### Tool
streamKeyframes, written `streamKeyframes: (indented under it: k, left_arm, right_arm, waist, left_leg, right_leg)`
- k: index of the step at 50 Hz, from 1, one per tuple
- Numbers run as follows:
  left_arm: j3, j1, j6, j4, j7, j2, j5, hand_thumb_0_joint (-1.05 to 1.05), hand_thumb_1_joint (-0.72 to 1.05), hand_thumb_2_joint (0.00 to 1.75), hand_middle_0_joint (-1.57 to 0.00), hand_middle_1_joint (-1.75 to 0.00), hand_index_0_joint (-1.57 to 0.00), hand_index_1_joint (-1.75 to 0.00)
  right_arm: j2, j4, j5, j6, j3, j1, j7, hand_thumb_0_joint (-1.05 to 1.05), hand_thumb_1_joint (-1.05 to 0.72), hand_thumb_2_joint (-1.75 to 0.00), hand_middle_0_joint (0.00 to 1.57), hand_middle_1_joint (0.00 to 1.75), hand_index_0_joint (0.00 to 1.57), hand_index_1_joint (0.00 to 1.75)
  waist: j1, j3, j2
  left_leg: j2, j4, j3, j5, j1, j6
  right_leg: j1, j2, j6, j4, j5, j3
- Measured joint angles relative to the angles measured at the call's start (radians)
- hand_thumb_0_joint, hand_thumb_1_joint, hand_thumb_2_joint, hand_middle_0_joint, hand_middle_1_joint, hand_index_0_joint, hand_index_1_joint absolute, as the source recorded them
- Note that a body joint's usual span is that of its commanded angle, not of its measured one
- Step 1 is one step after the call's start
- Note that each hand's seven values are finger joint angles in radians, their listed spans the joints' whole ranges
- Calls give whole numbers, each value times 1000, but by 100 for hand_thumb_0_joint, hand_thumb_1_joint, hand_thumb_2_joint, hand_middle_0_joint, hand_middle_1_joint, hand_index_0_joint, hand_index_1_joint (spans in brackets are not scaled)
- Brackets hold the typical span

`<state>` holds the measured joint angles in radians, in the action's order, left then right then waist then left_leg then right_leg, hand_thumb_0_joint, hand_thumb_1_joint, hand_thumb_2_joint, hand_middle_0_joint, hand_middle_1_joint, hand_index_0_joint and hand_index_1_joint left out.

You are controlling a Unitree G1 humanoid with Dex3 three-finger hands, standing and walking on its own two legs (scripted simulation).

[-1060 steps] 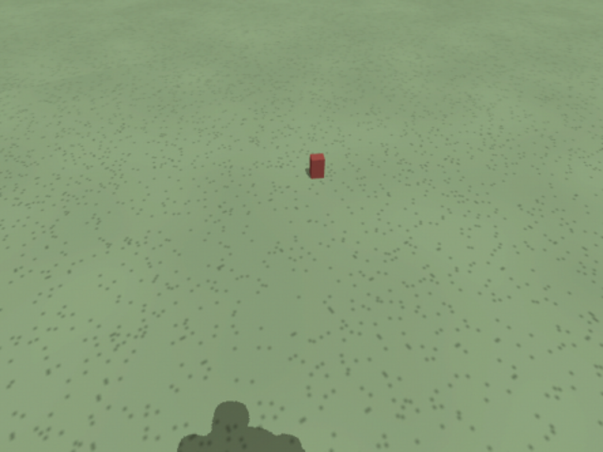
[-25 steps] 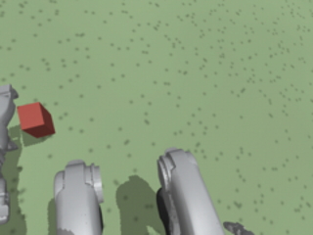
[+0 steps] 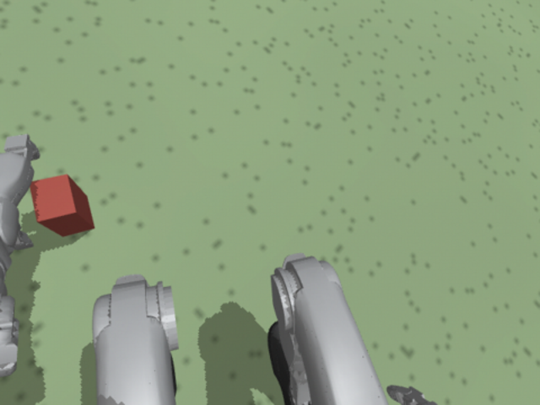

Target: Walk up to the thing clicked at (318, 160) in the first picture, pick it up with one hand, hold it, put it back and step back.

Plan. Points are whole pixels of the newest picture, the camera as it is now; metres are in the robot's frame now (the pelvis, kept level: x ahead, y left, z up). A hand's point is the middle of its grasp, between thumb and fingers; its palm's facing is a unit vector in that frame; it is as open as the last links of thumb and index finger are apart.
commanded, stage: approach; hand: left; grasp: from above
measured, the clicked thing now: (65, 207) +0.48 +0.30 -0.28
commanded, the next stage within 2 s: close in in 0.56 s
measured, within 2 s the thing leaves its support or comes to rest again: neither
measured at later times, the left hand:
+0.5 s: hand (36, 200) +0.45 +0.29 -0.15, palm faces -0.49 -0.14 -0.86, open 14.1 cm
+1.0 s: hand (39, 204) +0.45 +0.30 -0.17, palm faces -0.46 -0.11 -0.88, open 14.1 cm
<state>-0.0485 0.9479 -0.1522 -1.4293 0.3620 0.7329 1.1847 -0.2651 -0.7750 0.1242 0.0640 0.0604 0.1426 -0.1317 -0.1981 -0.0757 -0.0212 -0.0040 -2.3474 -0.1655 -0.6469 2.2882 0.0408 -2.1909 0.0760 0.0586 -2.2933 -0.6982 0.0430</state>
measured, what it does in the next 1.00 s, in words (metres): stands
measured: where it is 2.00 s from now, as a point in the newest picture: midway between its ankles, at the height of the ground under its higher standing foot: outside the picture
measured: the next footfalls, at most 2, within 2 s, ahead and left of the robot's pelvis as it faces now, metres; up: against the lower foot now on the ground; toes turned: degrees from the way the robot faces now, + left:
none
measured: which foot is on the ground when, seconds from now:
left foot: down 0.00-1.00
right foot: down 0.00-1.00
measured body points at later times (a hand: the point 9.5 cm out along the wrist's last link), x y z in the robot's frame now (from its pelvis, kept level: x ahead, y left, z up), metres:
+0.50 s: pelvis +0.00 -0.01 +0.01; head +0.23 +0.04 +0.39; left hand +0.47 +0.30 -0.10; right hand +0.03 -0.26 -0.11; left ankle +0.09 +0.14 -0.31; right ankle +0.10 -0.13 -0.31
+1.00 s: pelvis +0.00 +0.00 +0.00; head +0.23 +0.09 +0.37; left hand +0.47 +0.30 -0.12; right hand +0.06 -0.27 -0.10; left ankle +0.09 +0.14 -0.31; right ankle +0.10 -0.13 -0.31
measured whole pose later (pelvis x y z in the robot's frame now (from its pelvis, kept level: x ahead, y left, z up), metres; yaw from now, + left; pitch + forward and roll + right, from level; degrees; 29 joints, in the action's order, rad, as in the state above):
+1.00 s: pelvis +0.00 +0.00 +0.00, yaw -1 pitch +33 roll -9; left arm -0.03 1.00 -0.15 -1.52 0.38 0.73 1.21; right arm -0.27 -0.74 0.14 0.06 0.11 0.14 -0.13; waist -0.24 -0.06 -0.03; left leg -0.01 -2.37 -0.18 -0.64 2.30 0.03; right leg -2.19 0.08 0.06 -2.30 -0.69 0.05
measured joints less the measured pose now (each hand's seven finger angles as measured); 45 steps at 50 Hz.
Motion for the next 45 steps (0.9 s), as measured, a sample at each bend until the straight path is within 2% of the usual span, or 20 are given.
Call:
streamKeyframes:
  k: [3,5,10,13,19,22,24,28,32,35,38,41,45]
  left_arm:
    - [28,43,8,-16,10,-13,2,0,-58,104,-11,-95,-9,-98]
    - [28,68,13,-27,21,-21,11,0,-58,104,-11,-96,-9,-98]
    - [-9,109,57,-50,58,-35,35,0,-58,104,-12,-95,-10,-98]
    - [-29,115,92,-55,61,-39,33,0,-58,104,-13,-93,-10,-96]
    - [-23,89,135,-73,13,-41,-30,0,-56,102,-15,-90,-12,-94]
    - [-26,54,125,-60,-29,-37,-66,0,-55,101,-15,-90,-13,-93]
    - [-34,28,103,-44,-56,-34,-74,0,-54,100,-15,-91,-13,-94]
    - [-30,-11,46,13,-74,-25,-57,0,-54,99,-16,-92,-14,-94]
    - [-43,-45,2,84,-40,-19,-27,0,-54,99,-16,-92,-14,-94]
    - [-38,-30,0,67,-12,-12,-2,0,-54,101,-17,-91,-14,-94]
    - [-8,11,17,3,1,-3,0,0,-54,102,-16,-92,-14,-95]
    - [24,48,28,-52,-5,5,-6,0,-55,103,-15,-92,-13,-95]
    - [36,59,24,-64,-18,2,-1,0,-54,102,-15,-93,-13,-96]
  right_arm:
    - [2,-2,4,6,7,0,2,0,-91,-90,20,30,20,30]
    - [2,0,7,7,14,-1,3,0,-91,-90,20,30,20,30]
    - [-3,14,10,1,23,13,3,0,-91,-90,20,30,20,30]
    - [-6,19,6,-10,26,26,-2,0,-91,-90,20,30,20,30]
    - [-5,22,-10,-28,30,44,-10,0,-91,-90,20,30,20,30]
    - [0,30,-12,-27,31,48,-14,0,-91,-90,20,30,20,30]
    - [2,35,-10,-26,32,48,-15,0,-91,-90,20,30,20,30]
    - [1,32,-7,-18,28,46,-11,0,-91,-90,20,30,20,30]
    - [-5,24,-7,-18,12,32,-2,0,-91,-90,20,30,20,30]
    - [-11,19,-5,-19,3,17,4,0,-91,-90,20,30,20,30]
    - [-14,20,-3,-16,2,0,9,0,-91,-90,20,30,20,30]
    - [-13,27,-2,-8,9,-14,11,0,-91,-90,20,30,20,30]
    - [-10,35,1,0,23,-16,11,0,-91,-90,20,30,20,30]
  waist:
    - [-13,4,-5]
    - [-27,6,-6]
    - [-65,2,9]
    - [-77,-6,26]
    - [-65,-5,52]
    - [-51,12,50]
    - [-42,22,42]
    - [-21,28,19]
    - [-7,21,6]
    - [-6,5,3]
    - [-10,-10,3]
    - [-19,-6,1]
    - [-28,11,-4]
  left_leg:
    - [1,0,-4,1,3,2]
    - [1,-2,-7,1,6,3]
    - [4,-4,-9,0,16,4]
    - [8,0,-4,-3,17,2]
    - [20,17,7,-10,-5,-5]
    - [22,24,10,-10,-22,-6]
    - [20,26,10,-8,-29,-5]
    - [12,18,2,-3,-27,7]
    - [3,3,-7,0,-19,14]
    - [0,-2,-5,2,-12,12]
    - [-1,-3,-3,5,-4,5]
    - [-1,-2,-4,9,0,-1]
    - [-2,-4,-6,9,1,-4]
  right_leg:
    - [-3,1,0,2,3,3]
    - [-5,2,-1,3,5,6]
    - [-17,5,-6,2,6,8]
    - [-22,7,-4,5,6,4]
    - [-12,14,5,17,8,-6]
    - [1,14,4,20,9,-8]
    - [6,13,2,19,10,-8]
    - [6,7,-4,9,11,-1]
    - [6,2,-5,-3,7,5]
    - [4,0,-4,-7,5,4]
    - [0,-1,-5,-5,7,3]
    - [1,0,-5,0,10,4]
    - [7,-1,-4,5,9,7]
